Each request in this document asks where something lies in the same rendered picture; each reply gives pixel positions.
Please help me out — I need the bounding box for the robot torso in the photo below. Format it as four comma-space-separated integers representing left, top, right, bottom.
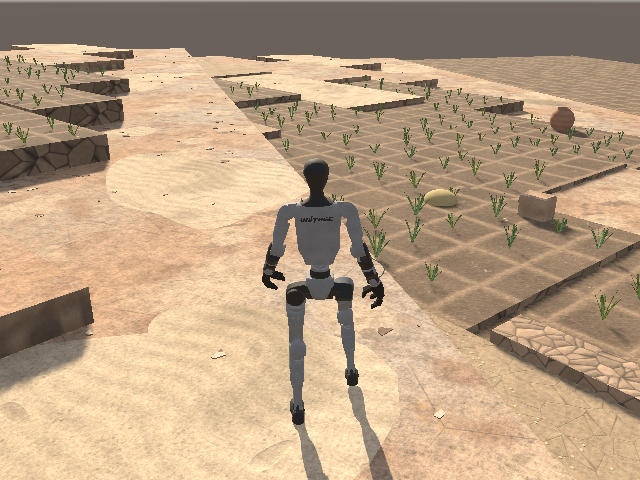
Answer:
294, 197, 342, 300

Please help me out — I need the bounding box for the robot right forearm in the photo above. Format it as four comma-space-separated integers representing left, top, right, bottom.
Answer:
357, 242, 381, 287

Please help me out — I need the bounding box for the robot left forearm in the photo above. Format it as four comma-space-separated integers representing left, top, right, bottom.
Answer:
263, 241, 280, 275

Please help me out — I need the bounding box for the left robot upper arm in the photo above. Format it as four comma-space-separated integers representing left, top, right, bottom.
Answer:
270, 202, 297, 257

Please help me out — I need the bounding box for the right robot upper arm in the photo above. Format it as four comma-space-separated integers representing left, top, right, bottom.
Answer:
338, 201, 366, 258

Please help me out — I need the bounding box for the humanoid robot head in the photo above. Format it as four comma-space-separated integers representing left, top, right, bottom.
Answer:
300, 158, 334, 207

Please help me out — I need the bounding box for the left robot hand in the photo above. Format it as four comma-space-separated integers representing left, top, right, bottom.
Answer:
262, 271, 285, 290

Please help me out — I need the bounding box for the right robot hand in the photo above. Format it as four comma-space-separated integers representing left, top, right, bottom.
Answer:
362, 282, 385, 309

